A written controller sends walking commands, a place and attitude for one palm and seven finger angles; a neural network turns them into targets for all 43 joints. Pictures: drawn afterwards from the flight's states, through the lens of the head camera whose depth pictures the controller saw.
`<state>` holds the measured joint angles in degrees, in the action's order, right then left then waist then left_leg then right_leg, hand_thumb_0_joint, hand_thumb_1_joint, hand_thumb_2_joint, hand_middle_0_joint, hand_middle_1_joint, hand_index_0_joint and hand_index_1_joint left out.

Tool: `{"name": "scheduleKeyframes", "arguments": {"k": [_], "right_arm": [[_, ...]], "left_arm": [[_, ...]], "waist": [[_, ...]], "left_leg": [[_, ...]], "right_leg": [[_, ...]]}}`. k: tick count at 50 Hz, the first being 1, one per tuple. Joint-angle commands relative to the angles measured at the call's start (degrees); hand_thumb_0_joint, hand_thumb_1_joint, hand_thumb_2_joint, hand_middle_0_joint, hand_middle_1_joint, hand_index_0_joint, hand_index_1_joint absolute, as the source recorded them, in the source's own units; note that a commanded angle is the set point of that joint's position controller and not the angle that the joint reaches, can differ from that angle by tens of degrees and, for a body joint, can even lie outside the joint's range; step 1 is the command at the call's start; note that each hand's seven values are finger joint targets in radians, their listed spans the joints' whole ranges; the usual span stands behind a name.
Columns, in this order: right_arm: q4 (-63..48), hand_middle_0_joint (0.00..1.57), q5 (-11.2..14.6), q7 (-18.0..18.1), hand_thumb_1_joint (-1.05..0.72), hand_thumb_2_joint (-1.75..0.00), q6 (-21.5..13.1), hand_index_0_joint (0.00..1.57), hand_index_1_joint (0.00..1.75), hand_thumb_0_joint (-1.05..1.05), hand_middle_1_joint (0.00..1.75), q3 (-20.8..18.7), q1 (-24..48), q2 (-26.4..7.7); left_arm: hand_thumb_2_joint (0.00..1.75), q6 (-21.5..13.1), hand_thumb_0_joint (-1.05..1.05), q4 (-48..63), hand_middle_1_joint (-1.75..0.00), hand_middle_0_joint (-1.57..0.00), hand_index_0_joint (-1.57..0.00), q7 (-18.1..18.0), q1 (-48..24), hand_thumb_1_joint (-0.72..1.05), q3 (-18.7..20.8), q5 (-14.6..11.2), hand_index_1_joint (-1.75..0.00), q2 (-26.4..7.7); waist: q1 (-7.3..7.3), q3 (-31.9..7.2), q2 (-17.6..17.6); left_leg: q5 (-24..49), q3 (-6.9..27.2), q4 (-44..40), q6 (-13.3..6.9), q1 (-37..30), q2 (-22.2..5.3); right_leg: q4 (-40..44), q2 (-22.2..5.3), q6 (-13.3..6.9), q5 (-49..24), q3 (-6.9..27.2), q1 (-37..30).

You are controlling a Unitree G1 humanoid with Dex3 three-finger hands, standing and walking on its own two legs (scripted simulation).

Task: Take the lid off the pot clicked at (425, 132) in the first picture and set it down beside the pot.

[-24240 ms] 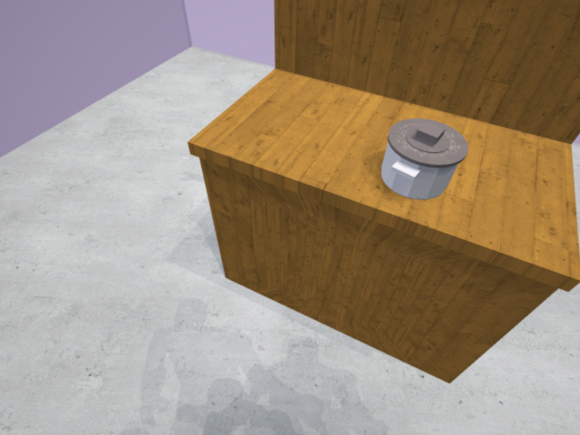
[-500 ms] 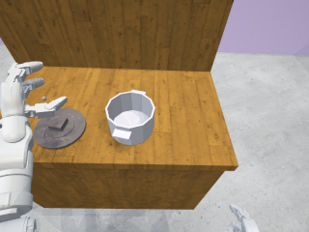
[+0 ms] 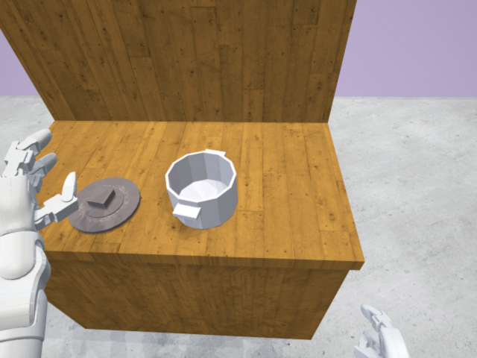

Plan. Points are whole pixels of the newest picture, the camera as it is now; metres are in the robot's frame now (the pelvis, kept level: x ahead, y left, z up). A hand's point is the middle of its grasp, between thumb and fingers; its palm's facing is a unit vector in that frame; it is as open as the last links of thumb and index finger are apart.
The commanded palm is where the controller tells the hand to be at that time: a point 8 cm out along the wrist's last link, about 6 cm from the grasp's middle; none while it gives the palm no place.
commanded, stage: draw the hand back to the body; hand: left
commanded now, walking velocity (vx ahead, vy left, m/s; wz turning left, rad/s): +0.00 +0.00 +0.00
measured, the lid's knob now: (101, 197) +0.45 +0.37 -0.04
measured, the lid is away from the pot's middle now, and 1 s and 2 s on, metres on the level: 0.25 0.25 0.25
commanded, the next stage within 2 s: step back with the hand held close in 0.96 s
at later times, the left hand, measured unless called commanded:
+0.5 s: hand (60, 242) +0.22 +0.26 +0.15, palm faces +0.43 -0.85 -0.32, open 7.5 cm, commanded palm +0.16 +0.29 +0.17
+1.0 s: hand (42, 279) +0.17 +0.25 +0.15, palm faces +0.40 -0.84 -0.37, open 7.4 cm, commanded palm +0.12 +0.29 +0.17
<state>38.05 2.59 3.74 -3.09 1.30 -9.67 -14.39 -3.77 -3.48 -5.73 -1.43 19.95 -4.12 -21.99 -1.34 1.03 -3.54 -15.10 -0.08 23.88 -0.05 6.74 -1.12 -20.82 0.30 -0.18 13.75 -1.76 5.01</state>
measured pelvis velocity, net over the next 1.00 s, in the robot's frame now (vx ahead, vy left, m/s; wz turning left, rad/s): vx -0.01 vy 0.01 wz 0.01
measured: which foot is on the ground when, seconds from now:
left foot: down 0.00-1.00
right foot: down 0.00-1.00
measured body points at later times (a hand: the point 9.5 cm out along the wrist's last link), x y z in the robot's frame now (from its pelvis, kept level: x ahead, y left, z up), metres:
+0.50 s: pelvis -0.01 +0.00 +0.00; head -0.03 -0.02 +0.45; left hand +0.19 +0.30 +0.17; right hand +0.18 -0.23 -0.08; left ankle -0.02 +0.12 -0.74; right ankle -0.03 -0.12 -0.74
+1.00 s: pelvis -0.01 +0.01 +0.00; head -0.03 +0.00 +0.45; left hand +0.15 +0.30 +0.17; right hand +0.20 -0.20 -0.07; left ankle -0.02 +0.12 -0.74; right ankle -0.03 -0.12 -0.74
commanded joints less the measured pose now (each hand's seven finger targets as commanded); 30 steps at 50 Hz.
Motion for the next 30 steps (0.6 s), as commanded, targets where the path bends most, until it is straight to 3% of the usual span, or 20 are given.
{"name": "scheduleKeyframes", "arguments": {"k": [1, 4, 5, 7, 10, 15, 17, 21, 22, 23, 26, 28, 30], "right_arm": [[-8.63, 0.2, -0.13, 0.54, -0.9, -0.9, -3.04, 0.2, 0.3, 0.0, 0.3, -2.15, 6.22, -6.58], [-9.11, 0.2, -0.23, 0.69, -0.9, -0.9, -3.59, 0.2, 0.3, 0.0, 0.3, -2.05, 7.24, -6.23], [-9.18, 0.2, -0.31, 0.65, -0.9, -0.9, -3.81, 0.2, 0.3, 0.0, 0.3, -1.98, 7.27, -6.04], [-9.25, 0.2, -0.29, 0.67, -0.9, -0.9, -3.95, 0.2, 0.3, 0.0, 0.3, -1.92, 7.79, -6.02], [-9.41, 0.2, -0.32, 0.73, -0.9, -0.9, -4.5, 0.2, 0.3, 0.0, 0.3, -1.91, 8.15, -5.79], [-9.73, 0.2, -0.66, 0.72, -0.9, -0.9, -5.33, 0.2, 0.3, 0.0, 0.3, -1.91, 8.55, -5.57], [-9.88, 0.2, -0.8, 0.74, -0.9, -0.9, -5.34, 0.2, 0.3, 0.0, 0.3, -1.94, 8.67, -5.64], [-10.2, 0.2, -0.98, 0.69, -0.9, -0.9, -6.01, 0.2, 0.3, 0.0, 0.3, -1.91, 8.95, -5.37], [-10.22, 0.2, -1.11, 0.69, -0.9, -0.9, -6.14, 0.2, 0.3, 0.0, 0.3, -2.03, 8.78, -5.34], [-10.03, 0.2, -1.08, 0.6, -0.9, -0.9, -6.16, 0.2, 0.3, 0.0, 0.3, -2.0, 8.72, -5.49], [-10.52, 0.2, -1.19, 0.52, -0.9, -0.9, -6.3, 0.2, 0.3, 0.0, 0.3, -1.94, 8.79, -5.19], [-10.6, 0.2, -1.19, 0.55, -0.9, -0.9, -6.4, 0.2, 0.3, 0.0, 0.3, -2.0, 8.67, -5.36], [-10.93, 0.2, -1.42, 0.57, -0.9, -0.9, -6.62, 0.2, 0.3, 0.0, 0.3, -1.95, 8.94, -4.93]], "left_arm": [[0.88, -3.83, 0.0, 11.47, -0.36, -0.21, -0.21, -0.79, -10.67, 0.81, 5.01, -0.64, -0.36, -13.3], [0.89, -4.74, 0.0, 16.57, -0.31, -0.2, -0.2, -0.75, -11.84, 0.88, 5.11, -0.48, -0.31, -13.93], [0.9, -4.75, 0.0, 17.07, -0.3, -0.2, -0.2, -0.94, -10.33, 0.9, 6.14, -0.7, -0.3, -14.47], [0.9, -4.54, 0.0, 16.9, -0.3, -0.2, -0.2, -0.75, -7.96, 0.9, 4.88, -0.89, -0.3, -12.37], [0.9, -4.79, 0.0, 19.13, -0.3, -0.2, -0.2, -0.83, -7.05, 0.9, 4.58, -0.86, -0.3, -11.95], [0.9, -5.4, 0.0, 22.93, -0.3, -0.2, -0.2, -0.95, -0.97, 0.9, 4.89, -0.82, -0.3, -11.22], [0.9, -5.17, 0.0, 22.99, -0.3, -0.2, -0.2, -0.78, 2.16, 0.9, 4.67, -1.04, -0.3, -10.42], [0.9, -5.68, 0.0, 27.63, -0.3, -0.2, -0.2, -0.83, 4.96, 0.9, 3.86, -0.72, -0.3, -9.71], [0.9, -5.7, 0.0, 28.49, -0.3, -0.2, -0.2, -0.9, 6.99, 0.9, 4.65, -0.7, -0.3, -10.11], [0.9, -5.76, 0.0, 29.64, -0.3, -0.2, -0.2, -0.84, 7.89, 0.9, 4.73, -0.6, -0.3, -10.52], [0.9, -5.37, 0.0, 30.82, -0.3, -0.2, -0.2, -0.64, 11.71, 0.9, 2.97, -0.54, -0.3, -8.06], [0.9, -5.54, 0.0, 33.16, -0.3, -0.2, -0.2, -0.69, 12.92, 0.9, 3.51, -0.52, -0.3, -9.01], [0.9, -5.53, 0.0, 34.21, -0.3, -0.2, -0.2, -0.66, 16.26, 0.9, 3.14, -0.29, -0.3, -7.85]], "waist": [[0.16, -8.46, 3.01], [0.02, -9.56, -1.1], [-0.31, -9.88, -0.56], [-0.29, -8.4, 0.95], [-0.35, -8.06, -0.95], [-0.93, -7.77, -0.89], [-1.04, -6.91, 2.13], [-1.19, -7.07, -0.98], [-1.38, -7.3, 0.4], [-1.17, -6.81, -0.7], [-1.31, -6.02, 0.34], [-1.1, -5.23, 0.14], [-1.55, -5.28, 0.08]], "left_leg": [[14.65, -1.08, -1.59, -2.38, -4.29, 0.01], [13.64, -1.2, -2.05, -2.45, -5.47, 0.39], [13.82, -0.94, -1.98, -2.44, -5.65, 0.25], [13.5, -1.12, -1.85, -2.44, -5.35, 0.09], [11.94, -0.92, -2.4, -2.26, -5.52, 0.16], [11.3, -0.59, -2.74, -2.21, -5.42, 0.09], [11.1, -0.48, -2.77, -2.33, -4.81, -0.12], [11.09, -0.36, -2.9, -2.19, -5.34, -0.04], [11.99, -0.39, -2.59, -2.26, -5.32, -0.14], [11.91, -0.2, -2.63, -2.05, -5.23, -0.17], [11.91, -0.1, -2.82, -1.93, -4.76, -0.38], [10.84, 0.15, -2.79, -1.82, -4.33, -0.39], [10.89, -0.02, -2.81, -1.91, -4.26, -0.49]], "right_leg": [[2.31, -0.65, -1.35, -18.53, -1.22, -0.14], [3.0, -0.65, -1.43, -16.98, -0.67, -0.27], [3.0, -0.73, -1.45, -17.03, -0.7, -0.62], [3.23, -0.85, -1.37, -16.74, -0.72, -0.09], [3.7, -0.72, -1.41, -14.41, -0.52, 0.34], [3.92, -0.74, -1.46, -13.18, -0.48, 0.16], [4.03, -0.82, -1.28, -12.9, -0.57, 0.36], [4.04, -0.84, -1.44, -12.43, -0.42, 0.48], [3.89, -0.88, -1.37, -13.39, -0.54, 0.22], [3.84, -0.88, -1.47, -13.26, -0.44, 0.25], [3.71, -0.75, -1.42, -12.84, -0.76, 0.85], [3.74, -0.88, -1.4, -11.7, -0.67, 1.18], [3.77, -0.82, -1.39, -11.34, -0.71, 1.47]]}}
